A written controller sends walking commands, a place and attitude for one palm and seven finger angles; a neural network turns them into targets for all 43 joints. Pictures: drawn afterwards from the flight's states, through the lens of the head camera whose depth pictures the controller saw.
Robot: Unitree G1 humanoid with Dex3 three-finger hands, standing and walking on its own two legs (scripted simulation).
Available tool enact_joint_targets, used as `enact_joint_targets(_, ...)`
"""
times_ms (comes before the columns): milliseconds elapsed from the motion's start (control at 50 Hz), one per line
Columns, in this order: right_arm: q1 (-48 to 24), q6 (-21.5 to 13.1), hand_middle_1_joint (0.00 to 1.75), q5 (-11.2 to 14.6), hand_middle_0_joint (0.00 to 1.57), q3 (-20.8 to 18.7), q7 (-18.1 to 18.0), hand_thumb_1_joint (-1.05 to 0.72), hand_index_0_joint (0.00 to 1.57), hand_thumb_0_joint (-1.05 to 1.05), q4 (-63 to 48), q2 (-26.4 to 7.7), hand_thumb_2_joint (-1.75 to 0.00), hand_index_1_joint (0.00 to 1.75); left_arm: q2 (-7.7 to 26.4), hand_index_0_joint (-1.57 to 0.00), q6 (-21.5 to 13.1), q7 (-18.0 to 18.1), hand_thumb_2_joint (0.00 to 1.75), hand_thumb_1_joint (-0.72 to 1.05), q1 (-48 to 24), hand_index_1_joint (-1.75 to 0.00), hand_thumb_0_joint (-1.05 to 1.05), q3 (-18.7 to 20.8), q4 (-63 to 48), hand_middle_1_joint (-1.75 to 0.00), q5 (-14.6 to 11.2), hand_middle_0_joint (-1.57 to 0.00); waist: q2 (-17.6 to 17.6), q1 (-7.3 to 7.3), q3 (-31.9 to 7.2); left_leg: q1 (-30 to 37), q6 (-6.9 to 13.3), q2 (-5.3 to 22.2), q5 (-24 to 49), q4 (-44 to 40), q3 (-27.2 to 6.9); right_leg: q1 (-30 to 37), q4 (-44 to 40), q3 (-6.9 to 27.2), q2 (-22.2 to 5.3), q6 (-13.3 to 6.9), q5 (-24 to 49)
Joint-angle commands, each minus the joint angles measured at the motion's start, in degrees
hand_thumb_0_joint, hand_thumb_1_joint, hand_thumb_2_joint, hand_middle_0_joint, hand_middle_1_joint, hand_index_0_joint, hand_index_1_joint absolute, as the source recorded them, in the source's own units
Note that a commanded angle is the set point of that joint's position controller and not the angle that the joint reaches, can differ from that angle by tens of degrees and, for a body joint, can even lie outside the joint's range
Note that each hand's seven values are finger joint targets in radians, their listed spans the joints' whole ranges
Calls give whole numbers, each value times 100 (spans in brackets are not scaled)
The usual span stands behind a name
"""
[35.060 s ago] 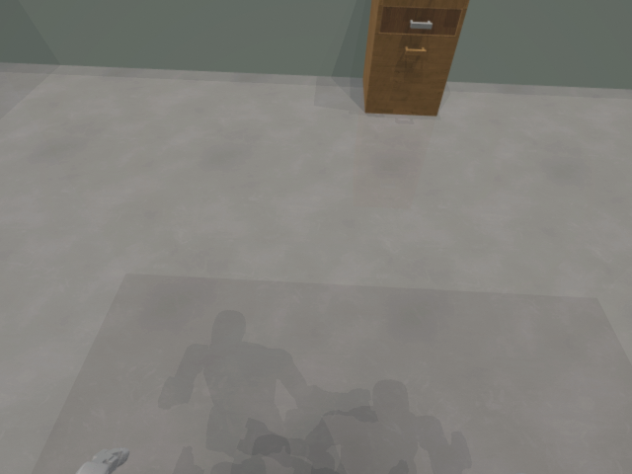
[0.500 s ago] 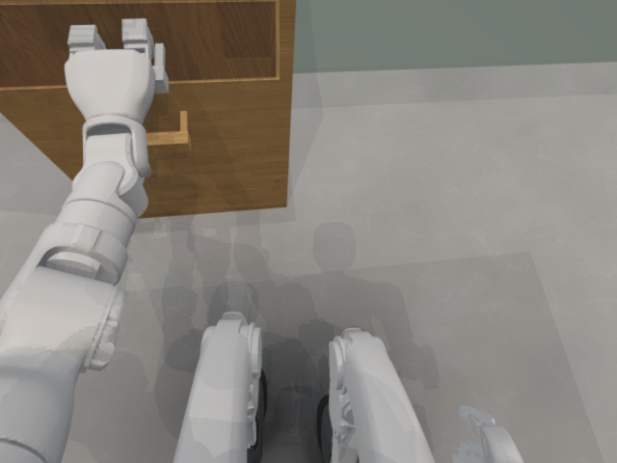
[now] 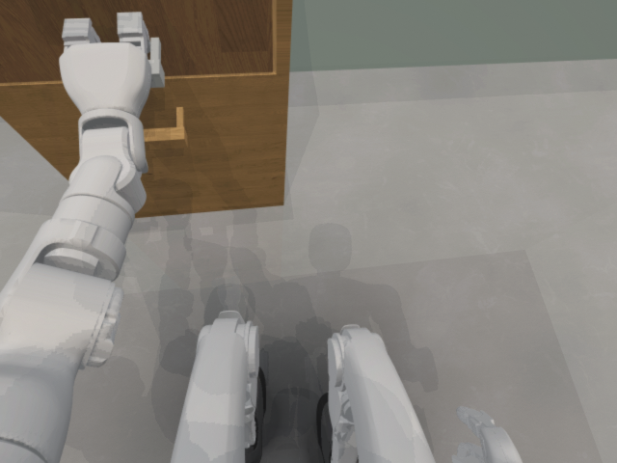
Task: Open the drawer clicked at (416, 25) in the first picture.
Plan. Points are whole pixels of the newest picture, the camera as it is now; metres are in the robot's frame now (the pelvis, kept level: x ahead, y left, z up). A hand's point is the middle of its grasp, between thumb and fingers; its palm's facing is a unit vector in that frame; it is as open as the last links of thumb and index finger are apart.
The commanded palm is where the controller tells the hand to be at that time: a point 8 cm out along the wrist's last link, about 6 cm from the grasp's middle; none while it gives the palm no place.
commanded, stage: lower the fingers behind the handle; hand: left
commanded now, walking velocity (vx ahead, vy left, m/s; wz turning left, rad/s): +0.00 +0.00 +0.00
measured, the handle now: (118, 61) +0.59 +0.25 +0.05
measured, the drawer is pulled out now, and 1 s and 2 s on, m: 0.00 0.00 0.00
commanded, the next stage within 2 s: lift the fingers back up to retry in 0.10 s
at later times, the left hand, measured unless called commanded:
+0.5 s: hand (125, 104) +0.54 +0.24 +0.03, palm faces +0.07 +0.05 -1.00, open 14.6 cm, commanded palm +0.51 +0.20 -0.03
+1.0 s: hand (123, 105) +0.54 +0.24 +0.04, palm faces +0.01 +0.01 -1.00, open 14.8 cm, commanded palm +0.51 +0.20 +0.01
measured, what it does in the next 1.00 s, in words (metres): stands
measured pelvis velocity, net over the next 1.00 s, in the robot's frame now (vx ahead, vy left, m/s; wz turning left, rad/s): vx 0.02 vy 0.00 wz -0.02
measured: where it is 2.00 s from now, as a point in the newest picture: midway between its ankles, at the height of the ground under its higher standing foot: (292, 450)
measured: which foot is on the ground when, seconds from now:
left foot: down 0.00-1.00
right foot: down 0.00-1.00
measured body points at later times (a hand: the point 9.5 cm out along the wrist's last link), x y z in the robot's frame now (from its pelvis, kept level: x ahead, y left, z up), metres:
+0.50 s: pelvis +0.00 +0.00 +0.00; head +0.18 +0.02 +0.42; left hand +0.53 +0.24 +0.09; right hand +0.11 -0.26 -0.14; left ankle +0.12 +0.10 -0.44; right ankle +0.06 -0.09 -0.44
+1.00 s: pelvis +0.02 +0.00 +0.04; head +0.19 +0.01 +0.45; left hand +0.53 +0.24 +0.09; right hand +0.10 -0.26 -0.10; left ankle +0.12 +0.10 -0.44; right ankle +0.06 -0.09 -0.44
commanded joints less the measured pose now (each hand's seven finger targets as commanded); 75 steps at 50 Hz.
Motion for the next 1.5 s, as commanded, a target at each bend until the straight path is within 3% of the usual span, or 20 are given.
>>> enact_joint_targets(0,531,-75,30,9,20,-351,-90,-90,20,0,-333,-1005,-90,30,-368,-30,-208,-528,30,-50,-542,-120,0,-396,312,-120,36,-30,98,-594,-1956,2851,27,-15,-337,-1040,-385,199,-1817,290,42,-63,112)
enact_joint_targets(120,565,-94,30,1,20,-352,-72,-90,20,0,-320,-990,-90,30,-322,-30,-220,-525,30,-50,-476,-120,0,-333,357,-120,-6,-30,-28,-571,-1984,2777,27,-1,-317,-1016,-372,321,-1821,308,34,-51,121)
enact_joint_targets(160,553,-81,30,-1,20,-353,-79,-90,20,0,-322,-1002,-90,30,-352,-30,-226,-528,30,-50,-486,-120,0,-373,320,-120,-5,-30,119,-567,-1959,2799,22,-9,-352,-1015,-350,214,-1831,309,46,-56,38)
enact_joint_targets(220,599,-101,30,12,20,-364,-73,-90,20,0,-318,-992,-90,30,-319,-30,-233,-552,30,-50,-437,-120,0,-348,338,-120,-12,-30,3,-562,-1987,2793,12,11,-360,-1038,-367,286,-1830,316,49,-40,86)
enact_joint_targets(260,593,-91,30,11,20,-382,-68,-90,20,0,-351,-1000,-90,30,-417,-30,-224,-568,30,-50,-455,-120,0,-426,273,-120,-24,-30,193,-554,-1961,2861,1,22,-408,-1083,-375,192,-1853,298,60,-48,50)
enact_joint_targets(280,596,-95,30,20,20,-389,-69,-90,20,0,-347,-987,-90,30,-413,-30,-223,-578,30,-50,-448,-120,0,-426,247,-120,-57,-30,82,-555,-1970,2803,9,25,-437,-1068,-352,276,-1906,334,53,-33,14)
enact_joint_targets(340,661,-115,30,35,20,-381,-81,-90,20,0,-363,-987,-90,30,-289,-30,-256,-631,30,-50,-400,-120,0,-370,257,-120,-77,-30,80,-548,-1975,2737,9,28,-384,-1075,-313,430,-1941,359,58,-10,101)
enact_joint_targets(420,735,-135,30,55,20,-378,-95,-90,20,0,-377,-964,-90,30,-135,-30,-324,-725,30,-50,-233,-120,0,-271,249,-120,-150,-30,-217,-511,-2032,2619,21,59,-351,-1061,-276,712,-2035,429,55,31,170)
enact_joint_targets(440,727,-134,30,56,20,-379,-104,-90,20,0,-400,-964,-90,30,-174,-30,-347,-745,30,-50,-221,-120,0,-303,205,-120,-162,-30,-69,-500,-2021,2597,24,45,-342,-1066,-248,732,-2078,445,52,34,166)
enact_joint_targets(520,831,-144,30,61,20,-386,-118,-90,20,0,-408,-927,-90,30,-63,-30,-434,-784,30,-50,-118,-120,0,-226,181,-120,-152,-30,-213,-468,-1962,2574,19,77,-332,-1128,-243,904,-2176,489,57,51,271)
enact_joint_targets(540,817,-136,30,66,20,-383,-130,-90,20,0,-439,-934,-90,30,-78,-30,-458,-787,30,-50,-137,-120,0,-263,153,-120,-122,-30,-101,-483,-1948,2599,19,66,-348,-1149,-218,894,-2222,500,57,53,219)
enact_joint_targets(580,885,-134,30,54,20,-401,-134,-90,20,0,-411,-898,-90,30,-131,-30,-485,-770,30,-50,-209,-120,0,-278,121,-120,-106,-30,34,-506,-1900,2700,11,81,-342,-1204,-227,865,-2246,475,67,54,319)
enact_joint_targets(620,970,-144,30,56,20,-414,-125,-90,20,0,-412,-883,-90,30,-99,-30,-526,-762,30,-50,-132,-120,0,-216,125,-120,-121,-30,-115,-491,-1980,2784,9,109,-287,-1244,-261,946,-2248,472,71,65,450)
enact_joint_targets(700,1056,-121,30,42,20,-444,-115,-90,20,0,-437,-833,-90,30,-261,-30,-588,-745,30,-50,49,-120,0,-252,63,-120,-157,-30,-79,-464,-2000,2904,10,125,-203,-1360,-250,1161,-2411,505,81,78,620)
enact_joint_targets(780,1170,-120,30,33,20,-454,-113,-90,20,0,-439,-792,-90,30,-168,-30,-678,-722,30,-50,204,-120,0,-123,75,-120,-188,-30,-88,-424,-2040,2921,15,140,-109,-1422,-196,1442,-2558,578,79,105,799)
enact_joint_targets(920,1279,-143,30,-28,20,-495,-49,-90,20,0,-361,-768,-90,30,-90,-30,-881,-529,30,-50,375,-120,0,81,213,-120,-60,-30,-145,-374,-1965,2953,-3,170,22,-1465,-232,1412,-2517,532,110,83,978)
enact_joint_targets(940,1287,-142,30,-39,20,-512,-35,-90,20,0,-367,-766,-90,30,-235,-30,-900,-494,30,-50,354,-120,0,-24,181,-120,-37,-30,-65,-406,-1988,3024,1,163,69,-1469,-242,1362,-2518,525,123,84,1027)
enact_joint_targets(1260,1328,-190,30,-42,20,-562,86,-90,20,0,-258,-812,-90,30,-432,-30,-660,-186,30,-50,26,-120,0,-64,350,-120,-58,-30,14,-484,-2030,3376,-15,154,-40,-1678,-323,1257,-2585,414,121,74,880)
enact_joint_targets(1460,1275,-200,30,-39,20,-538,89,-90,20,0,-278,-848,-90,30,-273,-30,-631,-185,30,-50,-20,-120,0,37,484,-120,13,-30,10,-480,-1915,3425,-21,153,-141,-1728,-375,1121,-2555,376,128,56,762)
enact_joint_targets(1480,1255,-202,30,-40,20,-530,101,-90,20,0,-311,-834,-90,30,-436,-30,-623,-197,30,-50,-56,-120,0,-102,415,-120,-13,-30,108,-493,-1905,3409,-25,137,-169,-1752,-362,1137,-2582,375,114,53,726)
